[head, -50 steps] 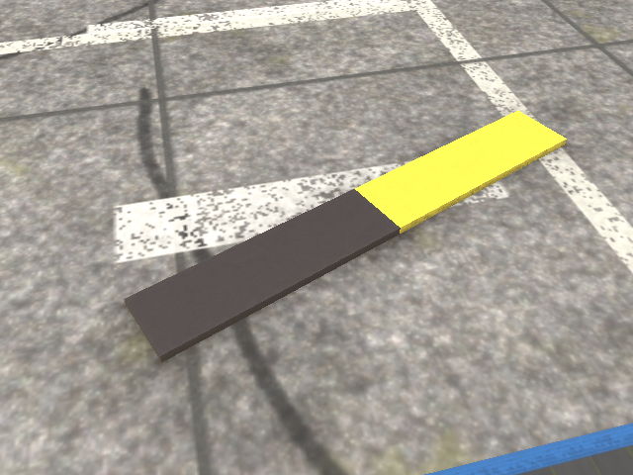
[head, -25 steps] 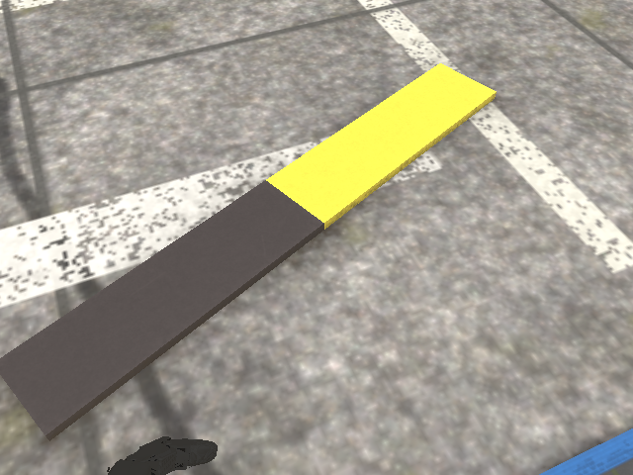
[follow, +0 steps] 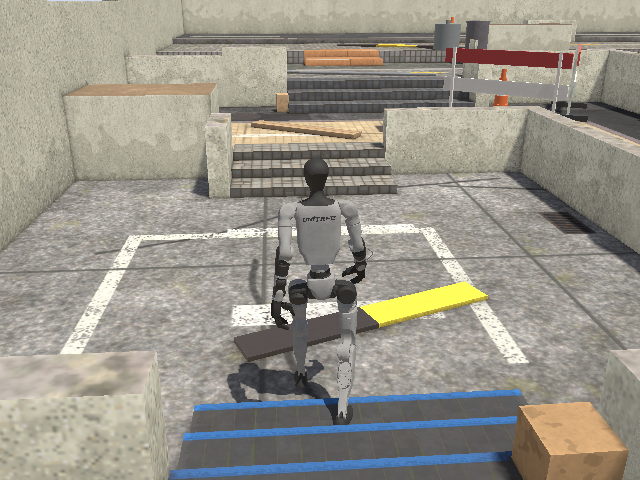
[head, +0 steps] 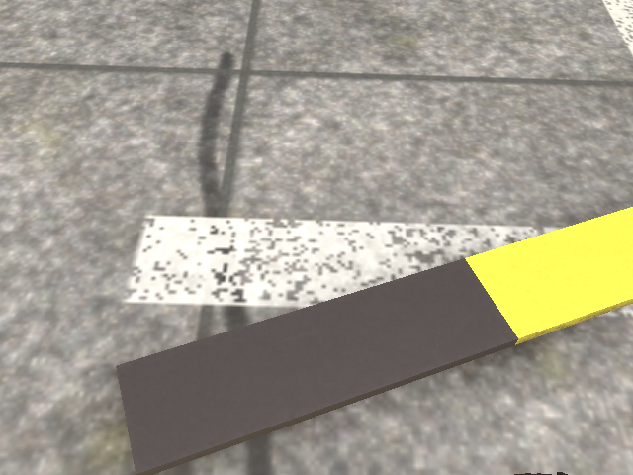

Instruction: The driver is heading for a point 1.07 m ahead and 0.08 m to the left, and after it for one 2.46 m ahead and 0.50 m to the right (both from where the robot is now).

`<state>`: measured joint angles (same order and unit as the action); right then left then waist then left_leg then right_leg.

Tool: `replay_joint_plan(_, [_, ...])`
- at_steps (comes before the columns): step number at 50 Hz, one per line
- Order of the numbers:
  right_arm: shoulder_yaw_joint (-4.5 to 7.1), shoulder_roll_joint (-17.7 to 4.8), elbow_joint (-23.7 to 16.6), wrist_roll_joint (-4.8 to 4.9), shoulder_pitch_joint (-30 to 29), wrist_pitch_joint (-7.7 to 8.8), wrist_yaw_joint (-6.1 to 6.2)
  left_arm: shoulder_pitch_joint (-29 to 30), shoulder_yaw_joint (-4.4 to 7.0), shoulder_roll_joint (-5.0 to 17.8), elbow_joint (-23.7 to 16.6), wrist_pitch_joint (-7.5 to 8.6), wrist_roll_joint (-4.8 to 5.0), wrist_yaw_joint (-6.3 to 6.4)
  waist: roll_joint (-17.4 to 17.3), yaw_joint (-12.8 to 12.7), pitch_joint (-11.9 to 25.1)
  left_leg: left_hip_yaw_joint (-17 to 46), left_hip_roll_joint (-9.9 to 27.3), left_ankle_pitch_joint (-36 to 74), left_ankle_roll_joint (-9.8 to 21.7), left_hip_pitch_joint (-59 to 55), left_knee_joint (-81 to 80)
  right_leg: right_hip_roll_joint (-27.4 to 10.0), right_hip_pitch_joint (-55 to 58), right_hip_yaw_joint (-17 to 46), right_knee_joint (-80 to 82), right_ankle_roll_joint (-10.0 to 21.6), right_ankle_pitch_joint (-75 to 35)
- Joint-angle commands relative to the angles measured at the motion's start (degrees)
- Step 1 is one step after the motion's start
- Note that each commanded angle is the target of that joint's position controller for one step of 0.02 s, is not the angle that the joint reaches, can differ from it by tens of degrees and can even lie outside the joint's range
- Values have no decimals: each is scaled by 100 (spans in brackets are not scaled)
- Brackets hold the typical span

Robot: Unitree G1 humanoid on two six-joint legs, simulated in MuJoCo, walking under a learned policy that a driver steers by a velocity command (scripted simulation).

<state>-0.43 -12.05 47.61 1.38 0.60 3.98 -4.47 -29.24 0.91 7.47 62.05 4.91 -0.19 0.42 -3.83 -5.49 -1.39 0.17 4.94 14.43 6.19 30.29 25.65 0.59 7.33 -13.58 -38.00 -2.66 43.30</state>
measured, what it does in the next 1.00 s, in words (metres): goes down: left foot 0.11 m lower, then right foot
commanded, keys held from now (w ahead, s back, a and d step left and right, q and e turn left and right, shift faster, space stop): w+q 0.16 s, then w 0.84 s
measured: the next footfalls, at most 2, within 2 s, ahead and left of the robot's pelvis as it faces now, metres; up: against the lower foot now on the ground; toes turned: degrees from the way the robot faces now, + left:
left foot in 0.02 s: +0.21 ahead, +0.10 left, -0.11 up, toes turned +4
right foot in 0.44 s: +0.47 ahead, -0.09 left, -0.11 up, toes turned +11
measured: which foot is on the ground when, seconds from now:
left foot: up 0.00-0.00, down 0.02-0.46, up 0.48-0.94, down 0.96-1.00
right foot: down 0.00-0.04, up 0.06-0.42, down 0.44-1.00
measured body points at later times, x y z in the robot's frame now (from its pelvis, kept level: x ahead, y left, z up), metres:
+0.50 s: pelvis +0.32 -0.01 -0.04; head +0.34 -0.02 +0.41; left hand +0.47 +0.27 -0.12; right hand +0.42 -0.28 -0.18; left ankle +0.17 +0.09 -0.73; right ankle +0.43 -0.10 -0.76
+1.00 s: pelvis +0.59 +0.06 -0.03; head +0.63 +0.06 +0.42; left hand +0.48 +0.29 -0.17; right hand +0.87 -0.10 -0.11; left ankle +0.70 +0.19 -0.73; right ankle +0.44 -0.09 -0.74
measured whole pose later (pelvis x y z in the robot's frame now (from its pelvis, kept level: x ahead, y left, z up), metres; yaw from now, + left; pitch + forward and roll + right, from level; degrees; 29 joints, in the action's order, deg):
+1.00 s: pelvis +0.59 +0.06 -0.03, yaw +11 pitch +4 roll +2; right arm 2.9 -10.9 43.5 0.9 -1.6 5.7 -1.9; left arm -24.9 2.3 12.4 57.1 3.3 0.7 0.8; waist 1.3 -3.8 -0.8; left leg -4.9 -0.6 -5.6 3.8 34.4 36.7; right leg -1.9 -1.6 0.5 -29.2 1.3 22.0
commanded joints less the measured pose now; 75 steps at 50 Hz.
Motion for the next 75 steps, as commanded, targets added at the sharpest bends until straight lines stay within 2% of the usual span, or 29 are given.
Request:
replay_joint_plan(1, [485, -916, 121, 191, 1302, 50, 83, 99, 330, 1350, -236, -147, 178, 149, 462, 1083, 355, -607, -627, 4, 266, -2497, 177, -1101, -1628, 513, -2407, 611, -6705])
replay_joint_plan(2, [697, -1453, 287, 49, 2232, -17, 192, 81, 297, 875, -308, -14, 92, 73, -679, 1420, 1078, 349, 283, 2685, 820, -5007, 1078, -408, -3877, 231, -5113, 95, -3879])
replay_joint_plan(3, [592, -1628, 446, -51, 2699, -5, 158, -588, 91, 521, -480, 270, 86, -117, -1395, 1244, 2730, 2360, 1449, 3841, 1920, -7182, 1604, -74, -5574, 1417, -7152, -29, 8])
replay_joint_plan(4, [665, -1496, 473, -48, 3385, -100, 203, 270, 189, 968, -926, 458, 398, -169, -1074, 1715, 3506, 3260, 1649, 1256, 2252, -7365, 646, -42, -5948, 1987, -6973, -6, -164])
replay_joint_plan(6, [605, -1155, 200, -21, 2092, -140, 436, 1638, 175, 914, -1559, 389, 387, 66, 187, 1180, 1879, 3251, 1340, -1172, 1581, -5455, -445, -483, -6658, 1705, -5689, 52, -1143])
replay_joint_plan(8, [565, -1123, -256, -165, 951, 3, 424, 1201, 289, 1050, -1428, 185, 160, 155, 1050, 440, 1118, 3208, 1381, -1259, 1538, -2677, -849, -835, -5351, 2019, -4568, 76, -2166])
replay_joint_plan(11, [534, -1017, -299, -77, 559, 73, 453, 1394, 300, 824, -1543, 15, -25, 209, 381, 163, 253, 1442, 439, -627, 1138, -316, -1133, -882, -4044, 1668, -2342, -75, -2937])
replay_joint_plan(13, [563, -990, -167, -55, 902, 72, 544, 1986, 268, 762, -1664, 92, -83, 149, 32, 406, 331, 747, -68, -700, 892, 33, -1068, -569, -3145, 1407, -869, -104, -4429])
replay_joint_plan(18, [623, -1004, 125, 53, 1599, 59, 536, 2918, 302, 1074, -1929, 79, 117, 12, -71, 785, 212, 1367, 488, -2123, 712, -1228, -898, -372, -3389, 1578, 416, 167, -4736])
replay_joint_plan(22, [598, -903, 127, 7, 1648, 0, 537, 2238, 457, 1377, -1744, 173, 34, -40, -56, 343, 381, 1412, 313, -1465, 356, -1725, 198, -160, -2480, 1368, 832, 641, -3835])
replay_joint_plan(23, [511, -642, 49, -26, 1609, 5, 516, 1316, 563, 1658, -1542, 210, -5, -29, 405, -23, 959, 945, -123, -1443, 115, -1234, 1690, -754, -1254, 2044, 908, 932, -3992])
replay_joint_plan(24, [416, -272, 48, 56, 2397, 104, 497, 432, 718, 2225, -1286, 175, -29, -61, 2042, 109, 1774, 320, -978, -3277, -343, 702, 3962, -2053, 855, 4508, 1430, 1912, -3077])
replay_joint_plan(25, [467, -590, 78, 80, 2270, 169, 479, 202, 638, 1842, -1219, 160, 74, -109, 2026, -52, 1845, 818, -917, -4654, -343, 1717, 4740, -2305, 1130, 5963, 2136, 2043, -1520])
replay_joint_plan(27, [558, -907, -164, 60, 1218, 164, 509, 1144, 478, 1420, -1456, 127, 29, -114, 860, 59, 628, 648, -307, -3634, -225, 2134, 4959, -1963, -209, 4659, 2268, 1633, -1552])
replay_joint_plan(30, [597, -705, -161, -67, 1272, 62, 539, 1645, 356, 1083, -1469, 135, -48, -154, 936, 517, 381, 498, 100, -2866, -266, 1217, 4093, -1373, -1513, 3395, 2598, 1455, -3147])
replay_joint_plan(39, [409, -139, -526, -86, -8, 13, 473, 606, 342, 1246, -964, -39, 75, 19, 772, 211, 75, -79, 43, -1636, -588, 1540, 2123, -1161, -1237, 2115, 2904, 1312, -5008])
replay_joint_plan(44, [401, -244, -829, 12, -711, 136, 299, 130, 321, 1335, -738, -79, 93, 5, 990, 72, -142, -421, -282, -1751, -414, 1134, 1256, -1363, -742, 1984, 2784, 1327, -5439])
replay_joint_plan(46, [440, -351, -851, 43, -578, 201, 231, 193, 317, 1362, -713, -111, 85, 26, 1163, 287, -53, -570, -482, -2013, -216, 573, 997, -1425, -592, 1880, 2427, 1267, -6458])
replay_joint_plan(48, [639, -735, -490, -14, 708, 225, 241, 470, 297, 1363, -776, -103, 119, 71, 1315, 1014, 689, -665, -780, -1922, 76, -1364, 695, -1164, -832, 1558, 1190, 1038, -8296])
replay_joint_plan(49, [798, -1193, -231, -72, 1791, 221, 301, 613, 261, 1261, -926, -74, 91, 86, 984, 1425, 1428, 412, 22, -1887, 503, -3315, 735, -870, -2102, 1331, -304, 775, -7563])
replay_joint_plan(50, [923, -1685, -33, -117, 2739, 158, 327, 71, 87, 788, -1001, 29, 71, 23, -614, 1440, 2673, 3209, 1472, -3553, 1426, -5300, -51, 40, -3967, 1311, -2767, 437, -4401])
replay_joint_plan(51, [752, -1249, -58, -128, 2550, 127, 376, 368, 193, 1047, -949, 174, 56, -72, -1007, 1391, 2668, 4384, 1655, -3824, 1400, -5248, -879, 127, -4759, 2135, -3673, 556, -1500])
replay_joint_plan(52, [645, -984, -116, -80, 1874, 135, 396, 841, 329, 1451, -1144, 226, 210, -116, -722, 1207, 1633, 3431, 1538, -3915, 1140, -4328, -944, -218, -5263, 2081, -4046, 635, -1741])
replay_joint_plan(54, [545, -669, -171, -117, 1090, 174, 357, 1354, 353, 1298, -1279, 163, 152, -47, 132, 805, 677, 2125, 1121, -3097, 849, -2483, -1300, -705, -4816, 1820, -3390, 699, -2488])
replay_joint_plan(55, [498, -512, -147, -155, 897, 215, 325, 1192, 378, 1183, -1231, 65, 122, 1, 17, 546, 520, 1706, 921, -2826, 741, -1933, -1479, -863, -4436, 1863, -3170, 722, -2661])
replay_joint_plan(59, [574, -727, 44, -92, 1002, 245, 354, 1290, 342, 918, -1251, -125, 101, 58, -42, 326, 163, 856, 685, -2549, 818, -1251, -1971, -929, -4228, 1650, -1976, 564, -3093])
replay_joint_plan(67, [695, -1121, 328, -74, 1458, 273, 488, 2505, 353, 1077, -1496, -104, 162, -161, 93, 706, 25, -162, 890, -1903, 470, -2284, -1867, -775, -4375, 1662, 9, 443, -4950])
replay_joint_plan(72, [788, -1288, 403, -12, 1506, 148, 538, 2922, 342, 1200, -1792, -128, 154, -285, 30, 808, -161, -369, 1217, -1987, 151, -3118, -1343, -744, -4438, 1615, 575, 623, -4196])
replay_joint_plan(75, [822, -1393, 316, 49, 1240, 31, 543, 2127, 489, 1448, -1657, -127, 113, -312, 117, 334, 198, -795, 1010, -216, -122, -3085, 92, -301, -3174, 1046, 910, 903, -3709])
